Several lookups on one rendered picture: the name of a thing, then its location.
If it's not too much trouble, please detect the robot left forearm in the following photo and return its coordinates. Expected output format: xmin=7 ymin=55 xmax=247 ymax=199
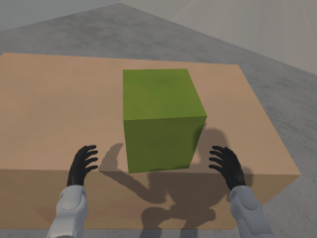
xmin=47 ymin=184 xmax=89 ymax=238

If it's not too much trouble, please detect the pedestal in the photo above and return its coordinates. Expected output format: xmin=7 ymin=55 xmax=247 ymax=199
xmin=0 ymin=53 xmax=301 ymax=230

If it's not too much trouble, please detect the right robot hand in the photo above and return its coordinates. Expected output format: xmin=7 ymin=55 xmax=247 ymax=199
xmin=208 ymin=146 xmax=246 ymax=190

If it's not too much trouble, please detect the robot right forearm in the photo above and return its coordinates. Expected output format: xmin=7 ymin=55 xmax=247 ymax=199
xmin=229 ymin=185 xmax=276 ymax=238

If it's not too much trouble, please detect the carton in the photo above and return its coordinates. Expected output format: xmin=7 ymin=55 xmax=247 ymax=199
xmin=123 ymin=68 xmax=207 ymax=174

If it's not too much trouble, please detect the left robot hand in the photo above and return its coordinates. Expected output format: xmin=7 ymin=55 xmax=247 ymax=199
xmin=66 ymin=145 xmax=98 ymax=187

